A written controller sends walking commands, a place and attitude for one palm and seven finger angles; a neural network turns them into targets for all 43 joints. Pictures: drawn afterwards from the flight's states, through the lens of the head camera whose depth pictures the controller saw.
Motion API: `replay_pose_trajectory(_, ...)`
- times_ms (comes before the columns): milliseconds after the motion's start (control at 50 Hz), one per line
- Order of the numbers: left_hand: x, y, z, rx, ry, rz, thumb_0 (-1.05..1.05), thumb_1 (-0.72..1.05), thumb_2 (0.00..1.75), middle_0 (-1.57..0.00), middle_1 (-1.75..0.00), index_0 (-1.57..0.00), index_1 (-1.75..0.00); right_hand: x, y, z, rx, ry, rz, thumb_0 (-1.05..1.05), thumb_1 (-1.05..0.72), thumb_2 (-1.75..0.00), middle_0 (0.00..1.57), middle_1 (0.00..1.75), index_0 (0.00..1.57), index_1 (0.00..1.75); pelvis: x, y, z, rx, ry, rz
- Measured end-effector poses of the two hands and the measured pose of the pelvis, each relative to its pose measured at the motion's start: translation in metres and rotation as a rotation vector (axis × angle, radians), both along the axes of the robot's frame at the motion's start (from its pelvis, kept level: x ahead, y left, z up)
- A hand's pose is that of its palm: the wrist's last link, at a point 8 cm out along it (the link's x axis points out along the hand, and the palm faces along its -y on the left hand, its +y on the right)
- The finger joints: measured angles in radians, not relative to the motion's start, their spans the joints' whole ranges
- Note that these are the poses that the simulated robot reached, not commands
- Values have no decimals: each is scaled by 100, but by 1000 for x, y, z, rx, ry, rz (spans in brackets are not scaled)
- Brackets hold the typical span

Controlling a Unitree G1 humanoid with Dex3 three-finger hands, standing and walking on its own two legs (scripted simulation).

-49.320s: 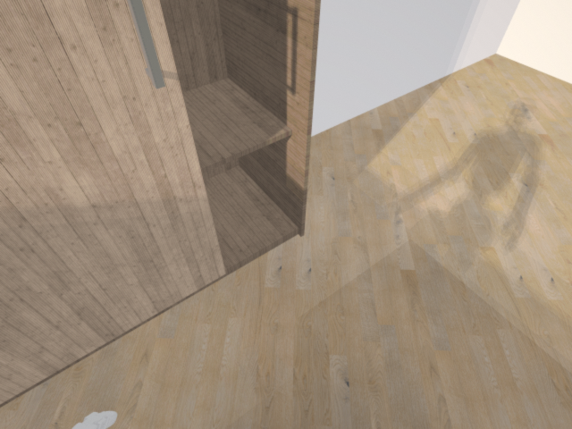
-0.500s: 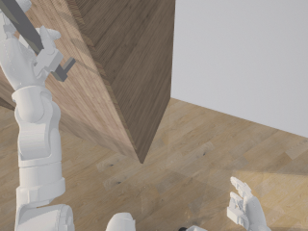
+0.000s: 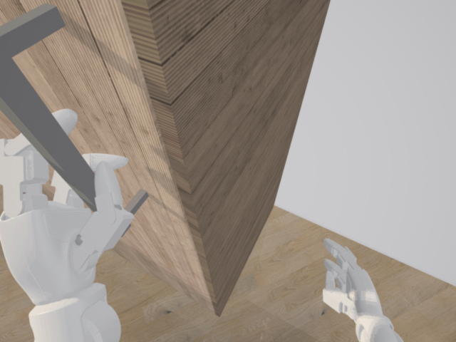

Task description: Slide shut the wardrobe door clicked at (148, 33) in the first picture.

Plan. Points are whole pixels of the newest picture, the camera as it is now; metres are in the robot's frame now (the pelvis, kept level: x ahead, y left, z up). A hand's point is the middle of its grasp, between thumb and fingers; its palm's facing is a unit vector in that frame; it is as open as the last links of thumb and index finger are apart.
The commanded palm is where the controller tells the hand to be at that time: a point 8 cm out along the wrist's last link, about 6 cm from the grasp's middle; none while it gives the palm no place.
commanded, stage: step sideways, sliding the door along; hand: left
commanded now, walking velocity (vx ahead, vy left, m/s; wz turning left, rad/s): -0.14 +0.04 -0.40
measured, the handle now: (92, 156) +0.23 +0.19 +0.26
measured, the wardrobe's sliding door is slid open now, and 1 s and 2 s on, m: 0.00 0.00 0.00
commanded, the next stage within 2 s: none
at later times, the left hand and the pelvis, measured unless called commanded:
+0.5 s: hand (88, 196) +0.20 +0.20 +0.23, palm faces +0.07 -0.99 -0.07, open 7.7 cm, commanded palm +0.17 +0.20 +0.22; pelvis +0.09 +0.08 -0.02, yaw +3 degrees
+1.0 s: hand (112, 199) +0.20 +0.17 +0.23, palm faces +0.28 -0.96 +0.04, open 7.1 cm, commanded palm +0.16 +0.15 +0.23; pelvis +0.02 +0.02 -0.04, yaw +1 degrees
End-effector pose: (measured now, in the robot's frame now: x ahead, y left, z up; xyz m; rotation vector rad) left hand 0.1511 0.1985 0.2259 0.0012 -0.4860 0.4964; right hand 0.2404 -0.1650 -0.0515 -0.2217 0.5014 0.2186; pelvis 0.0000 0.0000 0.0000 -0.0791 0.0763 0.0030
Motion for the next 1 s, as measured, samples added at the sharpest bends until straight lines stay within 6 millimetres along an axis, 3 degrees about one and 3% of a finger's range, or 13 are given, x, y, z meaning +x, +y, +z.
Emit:
replay_pose_trajectory(40,-1,4,1,-50,-3,-63,2,71,84,-43,-140,-17,-105,20,7,10,-38,-15,0,1,-90,-90,20,30,20,30,12,14,2,-19,14,21)
replay_pose_trajectory(120,1,16,0,20,-15,-195,2,73,84,-44,-140,-10,-107,50,28,27,-62,-49,17,1,-90,-90,20,30,20,30,41,33,5,-44,17,16)
replay_pose_trajectory(240,13,32,2,101,-44,-295,-1,70,85,-45,-140,-13,-119,69,69,50,-28,-105,109,1,-90,-90,19,30,20,30,76,41,12,-8,-84,74)
replay_pose_trajectory(300,20,35,-3,144,-131,-309,-3,69,85,-47,-144,-13,-117,86,87,42,-46,-192,184,1,-90,-90,20,30,20,30,92,52,-8,56,-148,124)
replay_pose_trajectory(380,28,43,-3,164,-196,-365,-6,62,83,-53,-154,-19,-119,100,100,23,-65,-168,159,1,-90,-90,20,30,20,30,93,73,-23,26,-148,67)
replay_pose_trajectory(500,31,53,-4,251,-215,-394,-17,55,86,-56,-150,-14,-117,72,104,2,-22,-49,71,1,-90,-90,20,30,20,30,90,83,-23,19,-184,61)
replay_pose_trajectory(700,30,50,-6,249,-228,-367,-18,62,90,-54,-150,-11,-113,21,91,-42,-25,136,92,1,-90,-90,20,30,20,30,67,69,-32,16,-169,69)
replay_pose_trajectory(860,26,26,-10,156,-246,-285,-16,68,88,-50,-162,-13,-109,7,62,-42,9,98,75,1,-90,-90,20,30,20,30,34,43,-38,56,-168,43)
replay_pose_trajectory(1000,24,22,-9,176,-240,-170,-15,68,85,-61,-157,-15,-108,1,24,-38,8,44,30,1,-90,-90,20,30,20,30,21,18,-39,90,-166,10)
